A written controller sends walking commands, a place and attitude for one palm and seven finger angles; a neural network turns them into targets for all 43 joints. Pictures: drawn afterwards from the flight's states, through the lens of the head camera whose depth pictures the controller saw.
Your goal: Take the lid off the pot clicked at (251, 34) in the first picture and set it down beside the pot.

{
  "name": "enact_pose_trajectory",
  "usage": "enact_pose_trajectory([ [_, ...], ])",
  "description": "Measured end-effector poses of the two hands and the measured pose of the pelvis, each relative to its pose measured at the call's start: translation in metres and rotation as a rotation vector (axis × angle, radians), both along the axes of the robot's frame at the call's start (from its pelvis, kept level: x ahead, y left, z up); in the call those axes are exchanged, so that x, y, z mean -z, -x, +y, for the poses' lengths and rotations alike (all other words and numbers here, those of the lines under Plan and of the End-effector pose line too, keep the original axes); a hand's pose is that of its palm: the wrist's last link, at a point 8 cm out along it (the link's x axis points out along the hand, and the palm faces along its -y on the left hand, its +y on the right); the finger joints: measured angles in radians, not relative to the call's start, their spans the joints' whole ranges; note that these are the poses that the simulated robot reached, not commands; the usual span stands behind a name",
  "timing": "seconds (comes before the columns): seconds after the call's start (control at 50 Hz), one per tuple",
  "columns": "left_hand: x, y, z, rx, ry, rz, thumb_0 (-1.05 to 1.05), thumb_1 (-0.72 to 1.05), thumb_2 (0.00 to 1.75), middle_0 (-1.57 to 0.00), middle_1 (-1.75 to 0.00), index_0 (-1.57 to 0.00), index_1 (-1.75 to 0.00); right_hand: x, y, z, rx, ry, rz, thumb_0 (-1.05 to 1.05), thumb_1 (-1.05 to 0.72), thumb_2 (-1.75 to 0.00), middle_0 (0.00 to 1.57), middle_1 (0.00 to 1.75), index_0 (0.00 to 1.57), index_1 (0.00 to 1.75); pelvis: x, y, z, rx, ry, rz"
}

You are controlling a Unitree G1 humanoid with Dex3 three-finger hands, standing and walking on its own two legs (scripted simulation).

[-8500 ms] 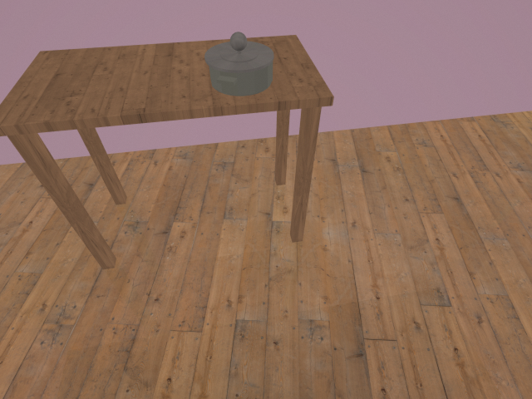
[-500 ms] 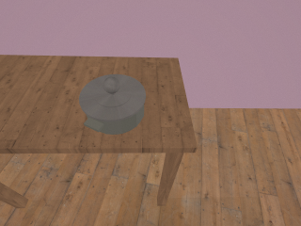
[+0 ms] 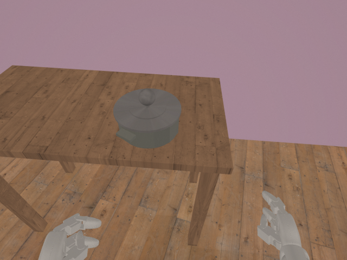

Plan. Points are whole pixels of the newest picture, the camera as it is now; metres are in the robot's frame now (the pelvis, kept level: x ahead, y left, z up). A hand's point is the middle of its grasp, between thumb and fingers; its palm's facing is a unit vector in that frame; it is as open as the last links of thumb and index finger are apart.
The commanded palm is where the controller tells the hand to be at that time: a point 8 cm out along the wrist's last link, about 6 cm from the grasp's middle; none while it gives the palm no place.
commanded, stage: lift the closed hand beside the body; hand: left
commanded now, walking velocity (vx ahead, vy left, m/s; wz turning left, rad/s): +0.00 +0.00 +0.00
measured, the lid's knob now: (146, 97) +0.52 +0.15 +0.11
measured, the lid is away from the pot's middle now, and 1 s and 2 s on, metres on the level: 0.00 0.00 0.00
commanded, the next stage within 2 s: raise the hand higher, near the body in 0.18 s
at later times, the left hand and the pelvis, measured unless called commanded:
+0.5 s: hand (64, 233) +0.14 +0.23 +0.05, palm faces +0.26 -0.88 -0.40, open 3.1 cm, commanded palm +0.10 +0.27 +0.09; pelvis +0.01 +0.01 +0.00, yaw -1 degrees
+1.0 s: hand (57, 198) +0.18 +0.24 +0.12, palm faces +0.34 -0.86 -0.39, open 3.1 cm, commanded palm +0.13 +0.28 +0.14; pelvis +0.02 +0.01 +0.00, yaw -1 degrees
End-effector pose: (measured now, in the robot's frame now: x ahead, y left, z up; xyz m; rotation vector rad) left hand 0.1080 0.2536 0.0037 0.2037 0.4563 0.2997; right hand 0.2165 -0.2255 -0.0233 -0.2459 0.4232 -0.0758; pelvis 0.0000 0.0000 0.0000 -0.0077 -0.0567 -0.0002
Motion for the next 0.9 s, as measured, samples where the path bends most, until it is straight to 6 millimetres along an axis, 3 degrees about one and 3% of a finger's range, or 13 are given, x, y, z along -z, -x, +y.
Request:
enact_pose_trajectory([
  [0.08, -0.012, 0.008, 0.003, -0.023, -0.020, -0.027, 0.01, 0.90, 0.90, -0.97, -1.14, -0.97, -1.14, 0.004, 0.000, 0.007, -0.030, -0.003, 0.010, 0.01, -0.90, -0.90, 0.20, 0.30, 0.20, 0.30, 0.000, 0.003, -0.001, -0.007, 0.002, -0.002],
  [0.2, -0.033, 0.009, 0.008, -0.026, -0.069, -0.077, 0.01, 0.90, 0.90, -1.17, -1.36, -1.17, -1.36, 0.030, 0.024, 0.017, -0.012, -0.041, 0.118, 0.01, -0.90, -0.89, 0.21, 0.30, 0.20, 0.30, -0.001, 0.000, -0.002, -0.004, 0.002, -0.011],
  [0.32, -0.056, 0.003, 0.017, -0.010, -0.143, -0.113, 0.01, 0.90, 0.90, -1.26, -1.46, -1.26, -1.45, 0.053, 0.051, 0.019, 0.025, -0.074, 0.217, 0.01, -0.90, -0.89, 0.21, 0.30, 0.21, 0.30, -0.002, -0.005, 0.001, 0.009, 0.000, -0.021],
  [0.42, -0.066, 0.001, 0.022, 0.005, -0.183, -0.124, 0.01, 0.90, 0.90, -1.29, -1.49, -1.29, -1.48, 0.060, 0.060, 0.015, 0.062, -0.082, 0.246, 0.02, -0.90, -0.89, 0.21, 0.30, 0.21, 0.30, -0.002, -0.007, 0.003, 0.018, -0.002, -0.021],
  [0.64, -0.091, -0.012, 0.025, 0.021, -0.218, -0.232, 0.01, 0.89, 0.90, -1.30, -1.50, -1.30, -1.49, 0.042, 0.033, 0.009, 0.064, -0.049, 0.155, 0.02, -0.90, -0.89, 0.21, 0.30, 0.20, 0.30, -0.003, -0.013, 0.008, 0.022, -0.002, -0.021],
  [0.78, -0.111, -0.022, 0.023, 0.034, -0.234, -0.325, 0.01, 0.89, 0.90, -1.30, -1.50, -1.30, -1.50, 0.031, 0.013, 0.020, 0.017, -0.048, 0.096, 0.01, -0.90, -0.90, 0.20, 0.30, 0.20, 0.30, -0.003, -0.016, 0.010, 0.018, -0.001, -0.025],
  [0.9, -0.120, -0.029, 0.025, 0.027, -0.244, -0.368, 0.01, 0.89, 0.90, -1.30, -1.50, -1.30, -1.50, 0.032, 0.008, 0.031, -0.011, -0.067, 0.106, 0.01, -0.90, -0.89, 0.21, 0.30, 0.20, 0.30, -0.003, -0.017, 0.010, 0.017, -0.002, -0.025],
])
